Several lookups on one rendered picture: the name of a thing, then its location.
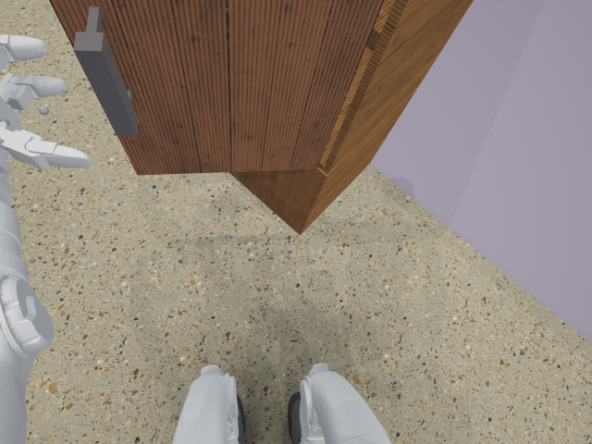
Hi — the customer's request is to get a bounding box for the robot left hand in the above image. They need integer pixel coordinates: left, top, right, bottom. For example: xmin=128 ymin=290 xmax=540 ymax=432
xmin=0 ymin=34 xmax=92 ymax=170

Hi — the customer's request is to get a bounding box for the robot left upper arm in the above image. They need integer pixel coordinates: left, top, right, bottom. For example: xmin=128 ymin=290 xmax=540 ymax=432
xmin=0 ymin=276 xmax=54 ymax=444

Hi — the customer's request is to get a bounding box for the cupboard door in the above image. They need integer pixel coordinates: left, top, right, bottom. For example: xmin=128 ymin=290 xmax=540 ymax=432
xmin=49 ymin=0 xmax=384 ymax=175

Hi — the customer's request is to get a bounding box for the robot right shin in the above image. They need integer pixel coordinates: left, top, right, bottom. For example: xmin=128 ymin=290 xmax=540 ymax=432
xmin=300 ymin=364 xmax=329 ymax=444

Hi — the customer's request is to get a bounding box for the robot left forearm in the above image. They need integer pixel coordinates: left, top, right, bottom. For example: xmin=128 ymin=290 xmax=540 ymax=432
xmin=0 ymin=155 xmax=29 ymax=283

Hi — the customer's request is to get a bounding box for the handle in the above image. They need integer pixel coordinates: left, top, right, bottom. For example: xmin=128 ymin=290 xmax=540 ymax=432
xmin=73 ymin=6 xmax=138 ymax=136

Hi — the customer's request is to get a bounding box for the right robot thigh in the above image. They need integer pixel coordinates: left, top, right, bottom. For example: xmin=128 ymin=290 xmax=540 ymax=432
xmin=300 ymin=371 xmax=392 ymax=444

